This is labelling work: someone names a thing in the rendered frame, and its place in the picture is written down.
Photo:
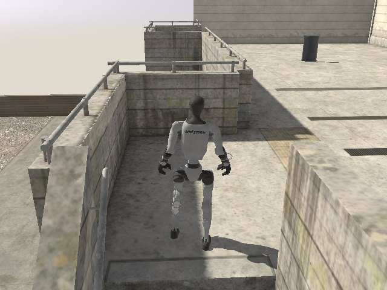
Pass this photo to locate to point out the right robot forearm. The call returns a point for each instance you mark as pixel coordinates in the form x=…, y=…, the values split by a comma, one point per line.
x=224, y=159

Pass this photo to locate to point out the robot head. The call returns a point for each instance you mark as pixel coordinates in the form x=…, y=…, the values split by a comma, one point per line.
x=196, y=106

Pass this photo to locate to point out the robot right hand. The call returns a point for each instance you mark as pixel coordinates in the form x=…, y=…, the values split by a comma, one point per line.
x=228, y=169

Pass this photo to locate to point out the robot left hand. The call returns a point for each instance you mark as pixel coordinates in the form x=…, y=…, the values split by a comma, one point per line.
x=160, y=167

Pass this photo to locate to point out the left robot thigh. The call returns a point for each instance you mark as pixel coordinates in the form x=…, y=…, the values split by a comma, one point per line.
x=178, y=177

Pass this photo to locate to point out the left robot upper arm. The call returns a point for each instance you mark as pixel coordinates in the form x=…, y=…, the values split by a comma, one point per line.
x=176, y=126

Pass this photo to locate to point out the right robot upper arm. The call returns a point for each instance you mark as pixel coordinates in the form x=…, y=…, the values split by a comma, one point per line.
x=213, y=127

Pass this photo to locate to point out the left robot forearm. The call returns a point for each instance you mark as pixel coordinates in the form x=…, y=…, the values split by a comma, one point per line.
x=165, y=157

